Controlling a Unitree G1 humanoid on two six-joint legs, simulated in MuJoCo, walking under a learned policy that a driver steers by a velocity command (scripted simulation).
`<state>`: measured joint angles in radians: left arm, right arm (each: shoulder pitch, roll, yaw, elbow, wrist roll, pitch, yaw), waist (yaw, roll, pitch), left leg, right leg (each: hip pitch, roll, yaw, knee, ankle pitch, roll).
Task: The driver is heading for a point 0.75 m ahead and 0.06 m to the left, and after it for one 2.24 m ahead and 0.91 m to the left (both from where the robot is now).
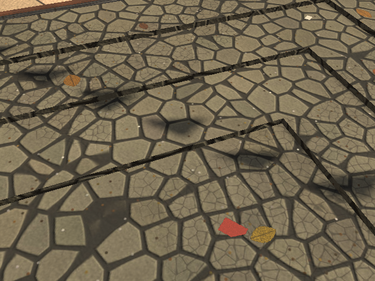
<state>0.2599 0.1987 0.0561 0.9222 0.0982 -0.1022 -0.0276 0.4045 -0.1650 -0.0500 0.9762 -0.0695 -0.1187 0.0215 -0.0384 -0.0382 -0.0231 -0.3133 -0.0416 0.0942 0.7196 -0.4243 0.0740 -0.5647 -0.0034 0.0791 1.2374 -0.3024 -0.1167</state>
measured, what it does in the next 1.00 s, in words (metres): goes down: right foot 0.15 m lower, then left foot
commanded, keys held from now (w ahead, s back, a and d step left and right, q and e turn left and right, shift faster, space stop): w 0.92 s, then w+q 0.08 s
